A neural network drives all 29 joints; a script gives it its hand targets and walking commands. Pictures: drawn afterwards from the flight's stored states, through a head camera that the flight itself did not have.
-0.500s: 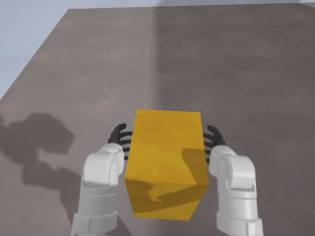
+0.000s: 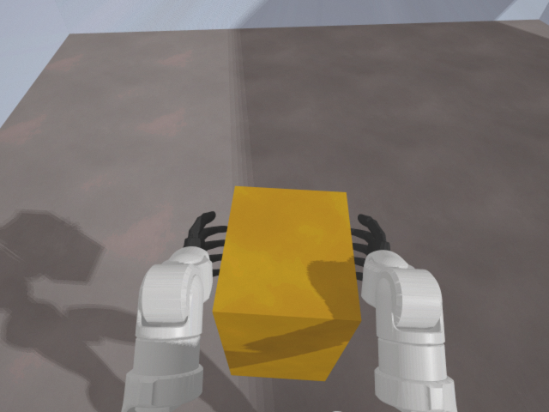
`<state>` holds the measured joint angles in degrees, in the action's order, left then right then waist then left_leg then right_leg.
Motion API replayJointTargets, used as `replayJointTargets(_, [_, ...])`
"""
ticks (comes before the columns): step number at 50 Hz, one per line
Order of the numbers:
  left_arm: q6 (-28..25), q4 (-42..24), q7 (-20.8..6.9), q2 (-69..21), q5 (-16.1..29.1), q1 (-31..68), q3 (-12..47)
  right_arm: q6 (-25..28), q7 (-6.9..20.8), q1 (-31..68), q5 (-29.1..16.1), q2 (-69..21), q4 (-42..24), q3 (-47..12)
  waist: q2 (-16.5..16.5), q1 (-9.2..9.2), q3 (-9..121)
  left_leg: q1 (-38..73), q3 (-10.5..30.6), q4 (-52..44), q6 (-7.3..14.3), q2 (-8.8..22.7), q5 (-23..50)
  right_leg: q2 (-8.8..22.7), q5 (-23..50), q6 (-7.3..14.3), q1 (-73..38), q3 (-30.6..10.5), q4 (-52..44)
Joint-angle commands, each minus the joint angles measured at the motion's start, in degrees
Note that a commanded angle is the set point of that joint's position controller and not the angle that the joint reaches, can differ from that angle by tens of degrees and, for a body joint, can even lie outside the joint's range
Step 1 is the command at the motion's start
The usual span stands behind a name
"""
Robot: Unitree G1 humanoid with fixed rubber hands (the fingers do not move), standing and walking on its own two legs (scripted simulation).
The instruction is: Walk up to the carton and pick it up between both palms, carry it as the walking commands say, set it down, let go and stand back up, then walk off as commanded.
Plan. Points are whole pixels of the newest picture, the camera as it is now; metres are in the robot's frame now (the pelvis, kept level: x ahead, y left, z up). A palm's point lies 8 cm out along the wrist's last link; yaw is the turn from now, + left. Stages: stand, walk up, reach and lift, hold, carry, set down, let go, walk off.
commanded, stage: carry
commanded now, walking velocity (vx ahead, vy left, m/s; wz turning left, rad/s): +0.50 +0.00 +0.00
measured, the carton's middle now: (283, 291) +0.29 +0.00 +0.01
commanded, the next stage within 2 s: none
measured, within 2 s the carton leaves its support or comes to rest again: neither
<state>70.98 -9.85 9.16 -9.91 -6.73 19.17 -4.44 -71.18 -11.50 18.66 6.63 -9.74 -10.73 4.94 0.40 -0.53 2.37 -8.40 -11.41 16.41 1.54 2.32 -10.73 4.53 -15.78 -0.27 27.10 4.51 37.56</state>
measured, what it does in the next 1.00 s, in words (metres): walks ahead: right foot, then left foot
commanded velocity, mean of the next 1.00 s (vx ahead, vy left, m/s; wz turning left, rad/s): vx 0.50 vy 0.00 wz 0.00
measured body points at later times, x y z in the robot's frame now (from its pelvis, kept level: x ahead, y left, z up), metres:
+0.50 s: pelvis +0.28 -0.01 -0.01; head +0.30 -0.02 +0.44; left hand +0.58 +0.13 +0.08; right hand +0.60 -0.12 +0.08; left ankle +0.38 +0.11 -0.73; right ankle +0.17 -0.13 -0.75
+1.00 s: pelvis +0.59 -0.02 -0.02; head +0.60 -0.03 +0.43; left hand +0.89 +0.12 +0.06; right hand +0.91 -0.13 +0.06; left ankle +0.43 +0.08 -0.69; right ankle +0.66 -0.10 -0.75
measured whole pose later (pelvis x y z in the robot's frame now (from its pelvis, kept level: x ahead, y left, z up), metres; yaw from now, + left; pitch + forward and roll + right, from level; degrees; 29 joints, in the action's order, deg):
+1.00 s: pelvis +0.59 -0.02 -0.02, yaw +5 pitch +3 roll -1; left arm 70.2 -6.9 9.5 -10.8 -7.2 21.7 -4.3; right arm -71.0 -9.9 19.8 8.2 -10.1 -10.5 7.9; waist 2.7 0.3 2.9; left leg -14.0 -5.3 55.0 -2.4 5.8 -28.8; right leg 0.9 -9.5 4.1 22.7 11.3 29.4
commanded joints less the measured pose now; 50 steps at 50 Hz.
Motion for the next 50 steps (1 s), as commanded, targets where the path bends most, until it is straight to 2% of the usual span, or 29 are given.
replayJointTargets(1, [-0.88,-1.11,-14.51,-62.74,23.48,26.04,35.99,0.68,18.27,26.35,-24.51,-59.55,-3.27,-36.66,9.34,-0.48,14.94,7.93,7.36,-5.54,5.97,13.38,3.48,-2.03,5.47,-0.6,-3.41,3.57,-6.55])
replayJointTargets(3, [-0.44,-0.09,-14.96,-62.17,23.75,25.95,35.54,0.38,18.03,26.66,-23.83,-59.05,-2.64,-36.58,7.61,0.09,14.62,6.9,4.86,-0.61,3.86,11.98,3.26,-2.66,8.41,-0.32,-7.83,5.34,-12.21])
replayJointTargets(5, [0.09,1.65,-15.44,-61.72,24.18,25.51,34.81,0.01,17.86,27.26,-23.28,-58.29,-1.58,-36.12,3.65,1.08,16.37,-0.27,1.68,9.85,0.45,9.03,0.78,-2.33,7.68,1.2,-21.25,5.33,-16.16])
replayJointTargets(6, [0.37,2.76,-15.62,-61.12,24.12,24.65,34.31,-0.33,17.93,28.24,-23.25,-58.01,-1.01,-35.85,-3.3,2.15,18.76,-8.13,-1.2,22.09,-2.0,7.24,-1.14,4.84,4.62,3.15,-31.02,-4.21,-18.05])
replayJointTargets(7, [0.48,4.83,-15.45,-60.35,22.35,22.49,32.89,-1.18,18.21,28.1,-23.44,-57.82,0.51,-36.27,-15.67,2.61,19.13,-22.37,-1.01,36.25,-4.22,2.61,-16.5,17.03,5.31,9.16,-39.26,-25.78,-23.61])
replayJointTargets(8, [0.06,4.96,-15.08,-61.21,22.26,22.66,32.85,-1.56,18.31,30.43,-24.13,-57.98,-0.08,-36.44,-17.69,2.82,16.95,-31.67,5.45,44.59,-3.75,1.55,-23.07,20.65,9.91,14.64,-40.59,-31.24,-23.58])
replayJointTargets(9, [-0.3,3.42,-14.99,-63.07,23.18,24.81,33.56,-1.19,18.51,31.98,-25.05,-59.67,-0.72,-36.86,-11.7,2.43,16.73,-33.99,9.9,47.78,-2.59,3.79,-22.98,20.38,13.44,15.24,-39.53,-28.67,-23.17])
replayJointTargets(11, [-1.12,0.58,-15.11,-64.54,24.21,27.19,34.06,-0.06,18.44,33.2,-26.27,-62.14,-2.07,-37.43,-5.0,2.52,15.86,-34.41,11.81,43.06,-1.95,5.97,-16.87,18.51,16.86,13.81,-37.05,-20.31,-24.7])
replayJointTargets(14, [-2.07,-2.65,-15.08,-65.39,25.38,27.96,34.95,1.55,17.73,32.33,-25.78,-63.79,-3.54,-37.4,-7.4,2.28,19.02,-28.38,8.25,34.92,-3.18,4.23,-8.9,15.32,22.24,11.43,-35.56,-10.22,-26.33])
replayJointTargets(19, [-1.92,-5.4,-15.53,-62.83,26.26,26.43,36.9,2.02,16.38,27.85,-23.68,-62.76,-4.56,-37.34,-9.68,2.09,16.34,-21.77,2.64,21.92,-3.29,1.27,1.26,10.98,25.23,8.31,-32.84,-0.07,-25.79])
replayJointTargets(22, [-1.39,-5.99,-15.45,-60.96,25.39,25.01,37.13,1.27,16.47,26.88,-23.75,-61.38,-4.76,-37.53,-11.19,2.38,15.04,-16.97,-0.76,13.49,-3.11,-0.59,4.91,9.59,28.07,6.85,-33.63,2.77,-23.06])
replayJointTargets(24, [-0.94,-5.89,-15.22,-60.31,24.74,23.98,37.31,0.58,16.88,26.97,-24.15,-60.61,-4.62,-37.46,-10.86,2.4,15.75,-11.34,-2.67,7.77,-2.7,-1.75,5.0,9.38,33.28,5.6,-34.84,4.25,-17.88])
replayJointTargets(25, [-0.68,-5.75,-15.07,-60.13,24.45,23.79,37.44,0.3,17.12,26.49,-24.3,-60.39,-4.16,-37.34,-9.25,1.81,17.55,-4.12,-4.19,3.99,-1.88,-2.84,5.8,8.42,35.08,4.39,-33.14,6.25,-12.2])
replayJointTargets(26, [-0.4,-5.38,-14.98,-59.91,23.98,23.75,37.39,0.08,17.32,25.67,-24.41,-60.35,-3.27,-37.16,-6.5,0.65,21.29,8.41,-4.09,3.02,-0.3,-2.22,7.45,6.83,31.9,3.03,-26.85,7.84,-4.02])
replayJointTargets(27, [-0.02,-4.44,-15.03,-59.52,23.28,24.25,37.13,-0.2,17.48,24.36,-24.16,-59.81,-1.82,-36.51,-2.25,-0.97,24.39,20.62,5.67,4.21,2.46,5.59,3.01,5.68,19.24,1.21,-15.66,6.39,6.17])
replayJointTargets(28, [0.65,-2.35,-15.39,-60.4,23.35,24.91,37.44,-0.16,17.68,23.49,-22.86,-58.67,0.91,-34.85,12.44,-1.24,25.99,29.15,29.53,0.03,9.79,19.52,2.5,-0.15,-3.21,-0.63,-0.66,5.22,20.26])
replayJointTargets(29, [0.66,-0.5,-15.88,-59.91,23.23,25.88,36.8,0.21,17.85,24.32,-22.78,-58.88,1.82,-34.95,16.33,-1.02,22.29,29.34,37.73,-2.52,13.86,24.17,7.02,-1.9,-15.23,-0.19,9.69,-0.71,28.04])
replayJointTargets(31, [-0.63,-3.43,-15.92,-62.91,24.64,30.06,37.51,0.89,18.05,28.15,-23.97,-62.49,-1.56,-36.07,5.62,-0.57,18.65,22.05,28.52,-2.26,11.55,20.68,11.97,2.92,-10.13,1.06,11.44,-6.0,30.11])
replayJointTargets(32, [-0.97,-4.08,-15.83,-64.11,25.3,30.66,37.2,1.19,18.15,28.73,-24.22,-63.21,-2.49,-36.42,3.03,-0.43,18.07,20.01,23.69,-3.07,10.19,19.16,13.27,4.19,-7.09,0.67,10.57,-6.48,26.31])
replayJointTargets(34, [-1.42,-4.44,-15.13,-64.77,25.58,30.32,37.05,1.49,18.22,30.08,-25.6,-63.0,-4.32,-37.02,4.14,-0.33,18.56,17.29,16.13,-4.48,8.52,16.55,13.18,2.63,-4.0,0.05,6.74,-3.25,17.91])
replayJointTargets(39, [-1.35,-3.08,-13.83,-63.85,24.05,26.82,37.05,1.21,18.6,28.13,-25.33,-60.5,-5.09,-37.11,8.03,-0.49,16.57,15.28,6.63,-4.36,6.17,12.78,15.84,-1.16,4.81,-0.34,3.03,2.3,-0.09])
replayJointTargets(42, [-0.86,-2.31,-14.01,-62.57,23.69,26.26,36.69,0.79,18.6,26.09,-24.17,-59.13,-3.55,-36.55,9.7,-0.74,14.41,14.59,4.33,-1.6,4.5,12.51,18.5,-3.32,7.53,0.4,0.38,4.74,-6.77])
replayJointTargets(44, [-0.46,-1.36,-14.37,-61.88,23.66,25.97,36.19,0.48,18.53,26.16,-23.63,-58.28,-2.95,-36.42,8.4,0.03,14.4,13.24,1.91,4.3,2.19,11.66,20.62,-4.55,9.85,1.51,-5.51,6.49,-12.02])
replayJointTargets(45, [-0.3,-0.54,-14.55,-61.84,23.7,25.6,35.81,0.33,18.52,26.48,-23.47,-57.9,-2.63,-36.37,6.61,0.86,16.13,9.44,-0.9,11.16,0.15,10.03,23.47,-5.59,11.36,2.32,-14.42,8.02,-15.45])
replayJointTargets(46, [-0.12,0.78,-14.72,-61.66,23.64,24.47,35.23,0.13,18.57,27.25,-23.4,-57.38,-2.2,-36.23,4.05,1.86,19.22,2.23,-2.96,19.93,-2.38,8.39,23.57,-4.02,11.18,3.64,-26.14,5.96,-14.75])
replayJointTargets(47, [-0.06,1.27,-14.88,-60.67,23.01,23.42,34.42,-0.25,18.71,27.98,-23.8,-57.16,-1.94,-36.38,-6.68,2.99,22.69,-8.68,-4.21,36.05,-4.6,5.78,10.56,7.53,11.25,6.41,-36.33,-10.36,-17.68])
replayJointTargets(48, [-0.41,2.89,-14.68,-61.15,21.83,22.16,33.62,-0.92,18.74,28.84,-24.2,-57.79,-1.6,-37.22,-18.79,2.59,21.46,-26.09,1.73,48.87,-5.53,-0.81,-18.12,18.09,19.25,14.74,-44.27,-30.83,-21.09])
replayJointTargets(49, [-0.51,2.11,-14.58,-63.15,22.96,23.65,34.64,-0.69,18.71,29.62,-24.34,-58.94,-1.64,-37.08,-13.28,2.0,21.75,-31.44,9.05,54.19,-3.65,1.47,-21.09,19.43,24.02,16.35,-44.73,-30.29,-20.38])
replayJointTargets(50, [-0.85,1.78,-14.72,-64.51,23.04,23.96,34.17,-0.25,18.77,30.39,-25.01,-60.27,-2.18,-37.55,-9.16,2.1,20.83,-32.63,11.51,55.05,-2.28,3.19,-20.67,18.74,26.99,16.15,-42.63,-26.49,-20.08])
